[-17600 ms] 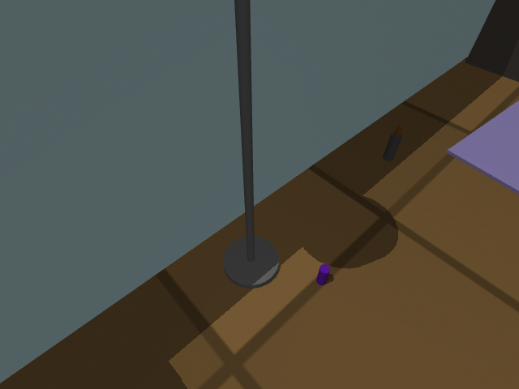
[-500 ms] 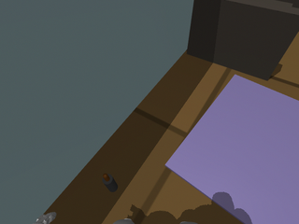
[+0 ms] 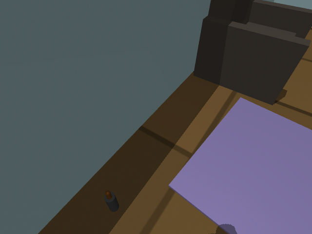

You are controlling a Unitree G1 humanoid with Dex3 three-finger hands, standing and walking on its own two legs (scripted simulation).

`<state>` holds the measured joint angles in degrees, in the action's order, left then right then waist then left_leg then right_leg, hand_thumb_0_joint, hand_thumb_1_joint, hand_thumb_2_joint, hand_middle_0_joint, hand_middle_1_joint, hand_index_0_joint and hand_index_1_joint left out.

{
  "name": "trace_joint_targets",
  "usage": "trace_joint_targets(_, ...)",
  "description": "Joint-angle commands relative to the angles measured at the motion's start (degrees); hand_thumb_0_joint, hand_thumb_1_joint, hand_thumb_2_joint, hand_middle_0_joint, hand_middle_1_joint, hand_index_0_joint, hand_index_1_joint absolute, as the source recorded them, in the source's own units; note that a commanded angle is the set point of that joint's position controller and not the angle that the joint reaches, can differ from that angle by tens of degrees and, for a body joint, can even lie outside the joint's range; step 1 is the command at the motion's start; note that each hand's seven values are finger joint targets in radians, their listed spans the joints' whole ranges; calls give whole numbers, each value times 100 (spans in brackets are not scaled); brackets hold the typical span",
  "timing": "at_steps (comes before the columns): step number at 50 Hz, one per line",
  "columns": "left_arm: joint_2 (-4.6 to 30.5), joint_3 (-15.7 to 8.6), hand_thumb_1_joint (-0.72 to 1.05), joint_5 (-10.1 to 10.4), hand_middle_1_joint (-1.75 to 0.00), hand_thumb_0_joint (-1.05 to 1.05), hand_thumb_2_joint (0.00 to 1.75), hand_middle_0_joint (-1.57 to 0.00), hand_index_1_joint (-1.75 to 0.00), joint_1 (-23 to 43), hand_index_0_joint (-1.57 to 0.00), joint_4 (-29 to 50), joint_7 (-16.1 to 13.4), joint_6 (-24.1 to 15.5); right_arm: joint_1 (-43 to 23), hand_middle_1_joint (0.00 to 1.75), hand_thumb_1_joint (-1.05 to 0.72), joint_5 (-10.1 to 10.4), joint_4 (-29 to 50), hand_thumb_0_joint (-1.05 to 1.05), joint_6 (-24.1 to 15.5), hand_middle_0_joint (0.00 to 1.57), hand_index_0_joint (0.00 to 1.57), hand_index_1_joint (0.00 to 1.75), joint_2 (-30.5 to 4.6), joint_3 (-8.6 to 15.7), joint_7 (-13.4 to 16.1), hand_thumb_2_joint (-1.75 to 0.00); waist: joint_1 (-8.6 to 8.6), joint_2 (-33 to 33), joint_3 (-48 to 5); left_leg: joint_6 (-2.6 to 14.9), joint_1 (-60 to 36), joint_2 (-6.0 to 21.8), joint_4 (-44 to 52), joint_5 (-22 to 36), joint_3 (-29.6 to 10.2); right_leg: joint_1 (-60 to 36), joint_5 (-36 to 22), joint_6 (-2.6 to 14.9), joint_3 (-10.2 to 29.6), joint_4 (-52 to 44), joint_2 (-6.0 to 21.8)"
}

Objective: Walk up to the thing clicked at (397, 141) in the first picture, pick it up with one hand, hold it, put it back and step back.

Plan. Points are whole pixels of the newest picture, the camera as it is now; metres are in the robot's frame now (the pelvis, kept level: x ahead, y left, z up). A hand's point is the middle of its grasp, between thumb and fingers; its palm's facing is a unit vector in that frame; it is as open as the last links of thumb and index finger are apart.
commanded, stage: stand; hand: left
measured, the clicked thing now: (111, 200) +0.45 +0.26 -0.66
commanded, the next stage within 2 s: go down in 1.78 s
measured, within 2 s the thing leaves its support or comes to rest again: neither
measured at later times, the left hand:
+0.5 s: hand out of the picture +0.10 +0.26 -0.15, palm faces -0.03 -0.94 -0.34, open 7.3 cm
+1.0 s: hand out of the picture +0.10 +0.26 -0.15, palm faces -0.03 -0.94 -0.34, open 7.3 cm
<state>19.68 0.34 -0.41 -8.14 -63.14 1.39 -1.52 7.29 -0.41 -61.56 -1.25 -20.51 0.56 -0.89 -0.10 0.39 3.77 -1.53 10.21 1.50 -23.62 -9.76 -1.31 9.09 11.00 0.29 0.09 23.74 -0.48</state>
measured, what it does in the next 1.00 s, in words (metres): stands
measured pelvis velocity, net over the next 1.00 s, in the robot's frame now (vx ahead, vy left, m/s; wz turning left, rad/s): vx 0.02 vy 0.00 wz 0.00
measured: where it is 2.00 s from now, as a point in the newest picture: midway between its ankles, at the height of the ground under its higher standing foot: outside the picture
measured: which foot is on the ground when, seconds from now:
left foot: down 0.00-1.00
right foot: down 0.00-1.00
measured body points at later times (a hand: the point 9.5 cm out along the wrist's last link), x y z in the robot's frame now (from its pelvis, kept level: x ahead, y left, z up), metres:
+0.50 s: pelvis +0.01 +0.00 +0.00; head +0.02 +0.00 +0.45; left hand +0.10 +0.31 -0.12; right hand +0.08 -0.30 -0.13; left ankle +0.04 +0.14 -0.74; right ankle +0.02 -0.12 -0.74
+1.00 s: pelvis +0.02 +0.00 +0.01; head +0.03 +0.00 +0.46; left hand +0.10 +0.31 -0.13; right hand +0.10 -0.30 -0.13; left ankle +0.04 +0.14 -0.74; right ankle +0.02 -0.12 -0.74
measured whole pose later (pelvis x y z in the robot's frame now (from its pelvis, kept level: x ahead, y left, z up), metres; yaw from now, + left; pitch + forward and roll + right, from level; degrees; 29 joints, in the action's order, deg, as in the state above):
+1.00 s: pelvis +0.02 +0.00 +0.01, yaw +0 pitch -2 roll +0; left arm 20.0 -0.1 -0.5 -5.5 -65.8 0.7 -1.0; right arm 4.8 -0.5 -65.9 -0.9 -20.1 -0.2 -0.3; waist -0.2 0.3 3.0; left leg -1.2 7.5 1.0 -18.4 -8.8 -0.9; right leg 6.5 10.1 -0.3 0.4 18.8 0.1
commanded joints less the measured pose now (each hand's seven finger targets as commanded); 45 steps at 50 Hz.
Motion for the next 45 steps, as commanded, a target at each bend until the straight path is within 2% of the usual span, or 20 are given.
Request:
trace_joint_targets(1,1323,-278,90,38,-30,0,90,-20,-30,439,-20,263,-120,-162,-198,30,-90,21,193,0,-131,20,20,30,-1116,220,49,-90,-56,-80,-385,281,-275,522,529,-46,-551,166,46,158,832,-807,715)
trace_joint_targets(4,1288,-284,90,30,-30,0,90,-20,-30,478,-20,219,-130,-135,-331,30,-90,4,153,0,-103,20,20,30,-1190,232,58,-90,-7,-15,-288,277,-69,532,627,-288,-558,100,210,120,772,-848,694)
trace_joint_targets(6,1318,-286,90,14,-30,0,90,-20,-30,476,-20,165,-130,-131,-290,30,-90,8,113,0,-89,20,20,30,-1119,212,52,-90,-52,-133,-221,261,-182,511,606,-261,-519,276,350,122,826,-930,717)
trace_joint_targets(7,1314,-285,90,7,-30,0,90,-20,-30,496,-20,169,-133,-126,-305,30,-90,3,96,0,-94,20,20,30,-1128,213,51,-90,-22,-133,-237,245,-197,521,611,-218,-527,258,364,122,824,-944,726)
trace_joint_targets(10,1310,-295,90,27,-30,0,90,-20,-30,522,-20,151,-133,-119,-306,30,-90,-8,38,0,-95,20,20,30,-1136,197,54,-90,-15,-9,-277,241,-101,546,697,-191,-533,120,177,105,767,-891,701)
trace_joint_targets(15,1280,-292,90,23,-30,0,90,-20,-30,524,-20,112,-145,-118,-429,30,-90,-4,4,0,-102,20,20,30,-1158,193,67,-90,38,-16,-534,245,-148,583,693,184,-527,-169,-294,88,684,-815,713)
trace_joint_targets(16,1314,-304,90,26,-30,0,90,-20,-30,567,-20,111,-147,-113,-415,30,-90,2,2,0,-107,20,20,30,-1142,188,74,-90,6,-76,-580,245,-211,611,685,442,-525,-294,-537,99,660,-754,718)
trace_joint_targets(19,1279,-298,90,36,-30,0,90,-20,-30,570,-20,82,-145,-92,-398,30,-90,-1,-48,0,-124,20,20,30,-1164,169,83,-90,17,2,-668,216,-220,630,746,622,-519,-390,-677,91,608,-676,712)
trace_joint_targets(21,1264,-293,90,35,-30,0,90,-20,-30,588,-20,70,-148,-80,-403,30,-90,-3,-70,0,-112,20,20,30,-1154,154,91,-90,10,6,-609,234,-161,637,743,607,-491,-421,-745,78,626,-705,728)
trace_joint_targets(26,1270,-290,90,18,-30,0,90,-20,-30,562,-20,39,-148,-57,-481,30,-90,-10,-89,0,-90,20,20,30,-1193,163,103,-90,40,22,-535,214,-180,611,831,254,-515,-263,-430,64,601,-780,710)
trace_joint_targets(29,1297,-283,90,24,-30,0,90,-20,-30,639,-20,41,-149,-58,-419,30,-90,-12,-107,0,-75,20,20,30,-1157,152,92,-90,-17,-49,-386,201,-70,573,872,49,-504,-166,-225,66,636,-848,715)
trace_joint_targets(34,1254,-278,90,14,-30,0,90,-20,-30,566,-20,66,-153,-84,-469,30,-90,-7,-93,0,-100,20,20,30,-1189,165,96,-90,11,17,-677,238,-342,626,728,728,-469,-347,-791,60,595,-762,753)
trace_joint_targets(37,1249,-286,90,20,-30,0,90,-20,-30,578,-20,42,-156,-64,-448,30,-90,0,-114,0,-97,20,20,30,-1189,155,101,-90,-2,16,-627,224,-338,635,788,731,-479,-352,-777,51,577,-744,734)
trace_joint_targets(42,1250,-283,90,15,-30,0,90,-20,-30,550,-20,38,-156,-39,-490,30,-90,-8,-99,0,-76,20,20,30,-1188,160,109,-90,17,58,-510,204,-214,600,879,371,-497,-282,-439,61,565,-808,721)
trace_joint_targets(45,1228,-272,90,7,-30,0,90,-20,-30,531,-20,54,-159,-65,-508,30,-90,1,-77,0,-89,20,20,30,-1191,159,102,-90,0,-4,-643,230,-406,632,739,812,-469,-344,-799,61,572,-788,763)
